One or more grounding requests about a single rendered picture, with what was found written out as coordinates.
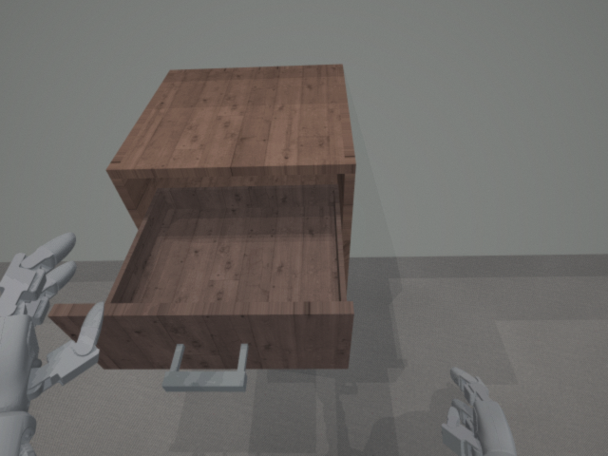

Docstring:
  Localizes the robot left hand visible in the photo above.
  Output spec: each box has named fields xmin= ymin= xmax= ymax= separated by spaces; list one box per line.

xmin=0 ymin=232 xmax=105 ymax=412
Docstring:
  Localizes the robot right hand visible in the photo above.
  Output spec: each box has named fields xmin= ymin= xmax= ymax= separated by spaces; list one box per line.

xmin=442 ymin=367 xmax=517 ymax=456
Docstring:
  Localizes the drawer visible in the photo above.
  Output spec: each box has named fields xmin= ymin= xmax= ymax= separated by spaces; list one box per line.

xmin=48 ymin=184 xmax=354 ymax=370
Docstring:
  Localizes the cabinet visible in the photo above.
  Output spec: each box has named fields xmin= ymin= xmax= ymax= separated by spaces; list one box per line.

xmin=106 ymin=64 xmax=356 ymax=292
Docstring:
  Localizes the handle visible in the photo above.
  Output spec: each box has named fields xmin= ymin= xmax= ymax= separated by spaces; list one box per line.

xmin=161 ymin=344 xmax=249 ymax=391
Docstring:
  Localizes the robot left forearm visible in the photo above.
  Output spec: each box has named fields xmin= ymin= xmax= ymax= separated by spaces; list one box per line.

xmin=0 ymin=411 xmax=37 ymax=456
